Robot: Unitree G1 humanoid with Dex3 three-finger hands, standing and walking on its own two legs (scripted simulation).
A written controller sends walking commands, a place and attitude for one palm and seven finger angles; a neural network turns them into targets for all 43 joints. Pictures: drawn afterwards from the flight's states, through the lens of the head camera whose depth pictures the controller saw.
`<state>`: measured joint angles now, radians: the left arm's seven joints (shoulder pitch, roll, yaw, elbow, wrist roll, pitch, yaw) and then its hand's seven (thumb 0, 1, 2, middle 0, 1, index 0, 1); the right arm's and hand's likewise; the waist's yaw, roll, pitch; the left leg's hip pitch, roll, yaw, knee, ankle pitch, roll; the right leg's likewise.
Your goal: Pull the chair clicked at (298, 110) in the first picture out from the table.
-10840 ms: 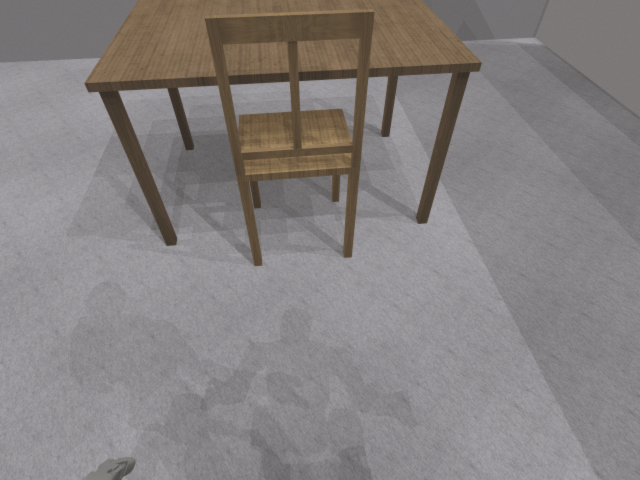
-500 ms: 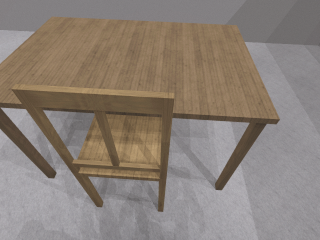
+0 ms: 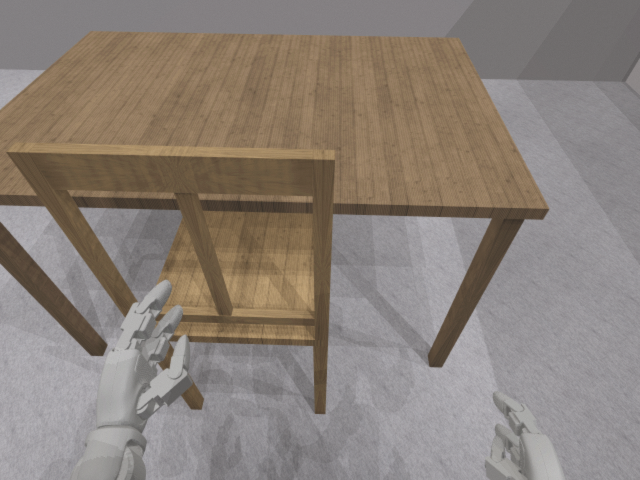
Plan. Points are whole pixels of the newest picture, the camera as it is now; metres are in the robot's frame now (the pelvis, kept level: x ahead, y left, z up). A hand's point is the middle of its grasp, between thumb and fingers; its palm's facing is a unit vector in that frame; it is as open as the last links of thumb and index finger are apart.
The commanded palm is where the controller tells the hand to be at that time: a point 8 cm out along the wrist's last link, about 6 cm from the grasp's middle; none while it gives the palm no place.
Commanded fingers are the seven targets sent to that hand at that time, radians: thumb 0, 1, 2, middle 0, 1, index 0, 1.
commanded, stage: raise the hand toward the chair's back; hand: left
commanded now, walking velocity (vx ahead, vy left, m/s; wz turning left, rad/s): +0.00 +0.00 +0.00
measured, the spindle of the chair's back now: (208, 261) +0.46 +0.20 -0.03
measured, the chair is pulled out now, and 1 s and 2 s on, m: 0.00 0.00 0.00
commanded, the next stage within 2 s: aim the fingers beside a spindle in 1.82 s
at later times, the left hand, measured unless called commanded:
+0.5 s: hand (196, 426) +0.21 +0.16 -0.04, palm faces -0.13 -0.99 +0.02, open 12.3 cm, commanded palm +0.17 +0.24 -0.02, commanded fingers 0.00 -0.03 0.50 -0.11 -0.15 -0.11 -0.15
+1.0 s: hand (145, 393) +0.23 +0.22 +0.01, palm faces +0.08 -0.99 -0.08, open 16.3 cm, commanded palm +0.20 +0.27 -0.01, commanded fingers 0.00 -0.50 0.30 -0.06 -0.08 -0.06 -0.08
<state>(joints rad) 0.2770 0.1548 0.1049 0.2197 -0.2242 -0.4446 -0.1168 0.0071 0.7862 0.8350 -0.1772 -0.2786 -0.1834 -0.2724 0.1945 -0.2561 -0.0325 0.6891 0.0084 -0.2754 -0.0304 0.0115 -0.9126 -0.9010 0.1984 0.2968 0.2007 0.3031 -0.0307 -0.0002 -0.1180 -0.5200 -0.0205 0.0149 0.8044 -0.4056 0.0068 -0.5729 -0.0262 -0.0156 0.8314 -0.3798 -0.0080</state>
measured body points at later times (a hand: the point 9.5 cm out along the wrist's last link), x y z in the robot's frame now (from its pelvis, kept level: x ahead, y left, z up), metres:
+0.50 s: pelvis -0.02 +0.00 -0.06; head +0.06 +0.00 +0.38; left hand +0.21 +0.22 -0.04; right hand +0.16 -0.20 -0.16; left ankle +0.00 +0.12 -0.70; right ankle +0.02 -0.11 -0.70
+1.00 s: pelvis +0.00 +0.01 -0.05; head +0.07 +0.03 +0.39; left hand +0.22 +0.27 +0.01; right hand +0.21 -0.22 -0.12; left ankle +0.00 +0.12 -0.70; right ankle +0.02 -0.11 -0.70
